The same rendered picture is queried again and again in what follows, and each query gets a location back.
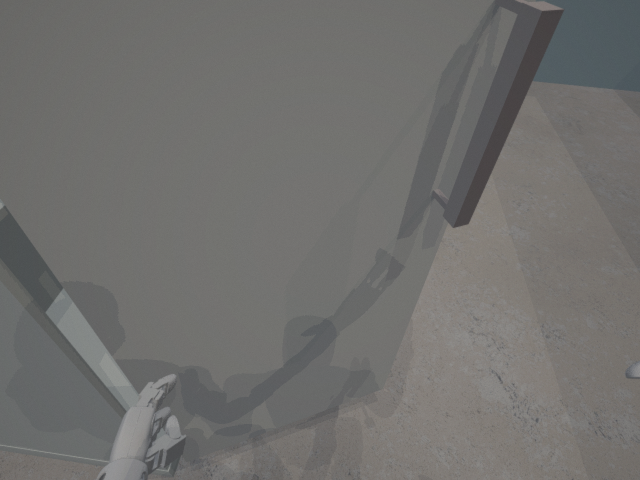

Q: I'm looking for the handle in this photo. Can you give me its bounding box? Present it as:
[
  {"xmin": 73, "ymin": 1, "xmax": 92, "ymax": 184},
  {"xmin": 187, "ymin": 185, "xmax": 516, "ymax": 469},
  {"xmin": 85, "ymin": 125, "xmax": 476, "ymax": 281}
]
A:
[{"xmin": 432, "ymin": 0, "xmax": 564, "ymax": 228}]

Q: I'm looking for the left robot forearm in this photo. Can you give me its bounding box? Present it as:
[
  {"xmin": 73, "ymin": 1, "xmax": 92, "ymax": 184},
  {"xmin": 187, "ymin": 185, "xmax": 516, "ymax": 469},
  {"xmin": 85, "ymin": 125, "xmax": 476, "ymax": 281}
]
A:
[{"xmin": 96, "ymin": 458, "xmax": 148, "ymax": 480}]

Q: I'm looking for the fridge door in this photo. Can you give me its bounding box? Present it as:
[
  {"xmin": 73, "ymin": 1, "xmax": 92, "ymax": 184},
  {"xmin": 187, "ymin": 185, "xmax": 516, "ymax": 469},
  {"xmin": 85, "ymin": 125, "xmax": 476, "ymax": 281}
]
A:
[{"xmin": 0, "ymin": 0, "xmax": 536, "ymax": 462}]

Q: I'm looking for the robot left hand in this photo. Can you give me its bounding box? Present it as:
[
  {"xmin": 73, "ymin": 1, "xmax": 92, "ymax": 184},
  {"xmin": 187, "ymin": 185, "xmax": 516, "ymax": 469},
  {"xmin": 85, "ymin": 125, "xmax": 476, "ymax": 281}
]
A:
[{"xmin": 109, "ymin": 374, "xmax": 186, "ymax": 475}]

